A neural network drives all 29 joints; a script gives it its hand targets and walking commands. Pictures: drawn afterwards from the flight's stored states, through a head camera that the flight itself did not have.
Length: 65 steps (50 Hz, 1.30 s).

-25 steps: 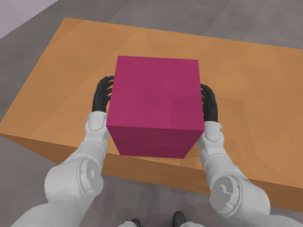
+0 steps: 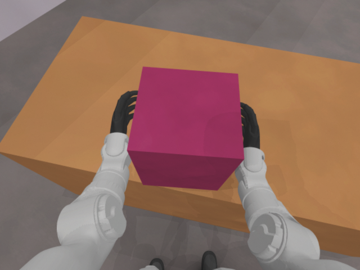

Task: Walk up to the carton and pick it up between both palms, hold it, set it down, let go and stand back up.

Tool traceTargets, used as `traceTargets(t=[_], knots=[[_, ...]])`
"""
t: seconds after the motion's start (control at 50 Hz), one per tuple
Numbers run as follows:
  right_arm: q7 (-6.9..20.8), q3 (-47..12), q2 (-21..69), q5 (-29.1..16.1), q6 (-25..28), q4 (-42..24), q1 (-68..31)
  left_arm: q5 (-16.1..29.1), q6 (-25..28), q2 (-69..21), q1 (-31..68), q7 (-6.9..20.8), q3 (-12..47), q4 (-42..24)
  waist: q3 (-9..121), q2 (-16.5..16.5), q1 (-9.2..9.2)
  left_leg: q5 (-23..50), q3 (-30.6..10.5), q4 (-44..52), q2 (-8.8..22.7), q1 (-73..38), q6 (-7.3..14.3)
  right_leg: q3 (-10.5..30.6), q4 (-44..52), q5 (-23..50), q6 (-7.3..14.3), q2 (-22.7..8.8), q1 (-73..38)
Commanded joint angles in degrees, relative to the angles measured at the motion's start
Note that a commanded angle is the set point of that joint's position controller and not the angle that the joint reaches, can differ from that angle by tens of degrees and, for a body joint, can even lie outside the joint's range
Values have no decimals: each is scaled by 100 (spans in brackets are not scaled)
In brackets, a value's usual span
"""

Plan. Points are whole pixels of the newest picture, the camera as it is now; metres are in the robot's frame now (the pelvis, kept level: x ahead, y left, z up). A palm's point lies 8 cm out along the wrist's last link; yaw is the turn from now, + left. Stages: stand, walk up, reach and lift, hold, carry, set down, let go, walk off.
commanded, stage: reach and lift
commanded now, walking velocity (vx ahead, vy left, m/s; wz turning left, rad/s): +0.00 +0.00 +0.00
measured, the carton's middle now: (184, 136) +0.41 +0.01 -0.04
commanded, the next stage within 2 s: none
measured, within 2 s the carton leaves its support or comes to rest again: leaves its support in 1.16 s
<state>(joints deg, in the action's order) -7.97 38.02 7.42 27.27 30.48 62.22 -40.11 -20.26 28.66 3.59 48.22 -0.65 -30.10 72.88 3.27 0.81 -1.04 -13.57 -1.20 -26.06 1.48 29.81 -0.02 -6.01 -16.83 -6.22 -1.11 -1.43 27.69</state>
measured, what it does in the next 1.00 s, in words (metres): stands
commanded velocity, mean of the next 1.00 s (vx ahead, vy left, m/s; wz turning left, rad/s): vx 0.00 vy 0.00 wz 0.00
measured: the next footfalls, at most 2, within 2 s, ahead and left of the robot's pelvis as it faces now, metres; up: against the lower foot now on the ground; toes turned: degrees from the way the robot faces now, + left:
none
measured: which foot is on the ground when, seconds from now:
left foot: down 0.00-1.00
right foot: down 0.00-1.00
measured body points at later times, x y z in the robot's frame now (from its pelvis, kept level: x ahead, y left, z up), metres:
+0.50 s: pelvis +0.00 +0.00 +0.00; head +0.12 +0.03 +0.43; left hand +0.43 +0.16 +0.00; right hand +0.40 -0.14 +0.00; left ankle -0.03 +0.11 -0.74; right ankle +0.00 -0.14 -0.74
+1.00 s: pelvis -0.03 -0.01 +0.00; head +0.07 +0.02 +0.44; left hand +0.39 +0.15 +0.00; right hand +0.36 -0.15 +0.00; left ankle -0.03 +0.11 -0.74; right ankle +0.00 -0.14 -0.74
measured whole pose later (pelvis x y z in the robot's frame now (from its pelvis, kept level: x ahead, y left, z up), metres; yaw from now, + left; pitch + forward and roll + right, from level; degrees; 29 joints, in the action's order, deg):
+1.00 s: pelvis -0.03 -0.01 +0.00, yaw -1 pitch +19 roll -2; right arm -10.3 34.7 3.9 24.9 36.0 70.9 -40.4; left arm -14.0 30.0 4.5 47.7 -3.7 -21.7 76.3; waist 6.8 1.9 0.6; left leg -9.6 -0.3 -24.1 1.8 33.6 -0.6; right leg -5.2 -14.9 -2.0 -0.3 -1.1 31.8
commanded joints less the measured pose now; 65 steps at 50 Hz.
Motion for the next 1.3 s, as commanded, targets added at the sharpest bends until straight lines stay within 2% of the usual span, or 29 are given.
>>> traceTargets(t=[0.0,0.3,0.46,0.52,0.58,0.76,0.84,0.94,1.04,1.06,1.08,1.1,1.12,1.16,1.2,1.22,1.26,1.28], knots=[[791,-1685,3295,720,96,735,-1959,-669,-164,-2987,1743,647,1139,422,3002,-450,62,2994,484,81,-145,-508,-381,-37,-497,2231,263,215,-2499],[748,-1704,3258,699,142,694,-1996,-717,-255,-3112,1709,571,1149,296,3053,-427,98,3001,500,164,-135,-478,-364,-41,-382,2152,290,228,-2488],[678,-1902,3195,852,868,706,-2404,-515,273,-3254,2080,482,1455,147,3802,-358,89,3488,508,-40,-62,-325,-487,-112,-634,3158,277,215,-2652],[675,-1979,3158,853,1080,797,-2505,-441,431,-3266,2167,492,1575,214,3906,-350,84,3499,489,-63,-56,-307,-505,-119,-669,3298,267,198,-2680],[670,-2017,3087,826,1174,916,-2533,-404,505,-3249,2197,511,1662,304,3855,-367,88,3315,465,-5,-63,-412,-498,-127,-601,3058,258,202,-2607],[618,-1989,2803,643,977,1008,-2719,-190,336,-3295,2394,461,1918,304,3654,-483,112,2628,502,193,-99,-1036,-546,-149,-122,1545,292,306,-1688],[628,-2002,2800,635,950,957,-2929,-63,364,-3326,2621,413,2040,176,3852,-546,116,2334,544,214,-117,-1073,-547,-142,-95,1268,299,317,-1521],[622,-2171,2851,578,852,937,-3054,146,365,-3280,2751,395,2152,195,3981,-464,123,1851,587,276,-149,-808,-468,-70,-177,1173,262,285,-1631],[610,-2552,2938,394,739,890,-3095,415,402,-3181,2742,409,2282,337,4119,-312,151,1612,580,270,-169,-507,-371,23,-357,1446,205,259,-1955],[636,-2591,3045,321,693,739,-3425,557,502,-2963,3165,474,2124,408,4143,-120,296,1179,652,340,-212,135,-217,159,-392,1342,142,136,-2326],[641,-2569,3047,314,662,780,-3475,684,548,-3000,3259,502,2221,439,4097,-145,180,917,647,388,-229,451,-188,190,-531,1417,141,75,-2520],[674,-2641,3109,279,628,822,-3519,731,611,-2934,3428,519,2146,451,4160,-83,255,645,676,472,-260,624,-131,238,-580,1321,91,47,-2638],[685,-2566,3152,273,585,898,-3553,712,632,-2904,3497,518,2162,443,4070,-131,227,606,660,466,-254,705,-123,275,-629,1427,89,24,-2704],[690,-2784,3132,141,544,863,-3565,798,640,-2897,3420,549,2160,584,4154,-9,246,651,651,408,-282,757,-51,308,-792,1700,40,24,-2887],[666,-3029,3123,-28,548,921,-3578,887,677,-3014,3333,583,2252,706,4326,36,197,852,628,329,-309,732,-69,355,-861,2024,24,20,-3057],[651,-3112,3255,-58,527,1033,-3442,978,696,-2937,3401,600,2328,681,4372,-19,193,858,598,309,-303,718,-67,345,-895,2021,21,29,-2986],[647,-3381,3223,-283,513,1068,-3360,1036,709,-3000,3220,597,2438,660,4500,-58,173,1476,535,135,-292,479,-123,321,-970,2615,4,89,-3002],[647,-3585,3224,-442,539,935,-3404,1038,670,-3130,2969,599,2460,757,4430,-76,256,1843,481,63,-290,396,-150,325,-1024,2973,31,100,-3041]])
